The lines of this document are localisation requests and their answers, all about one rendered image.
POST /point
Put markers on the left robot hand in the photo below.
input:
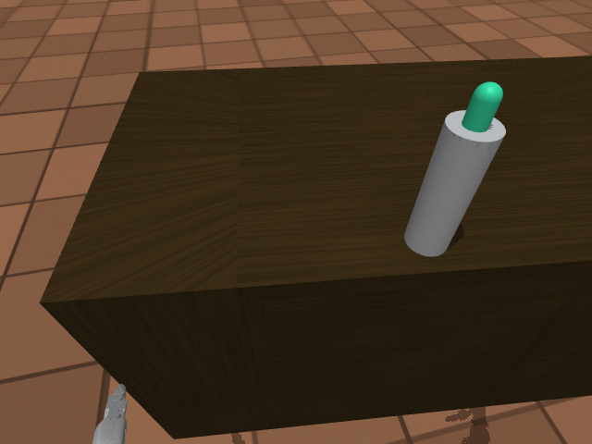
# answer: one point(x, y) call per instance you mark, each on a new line
point(113, 429)

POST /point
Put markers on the bottle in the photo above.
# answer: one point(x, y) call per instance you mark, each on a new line
point(466, 145)

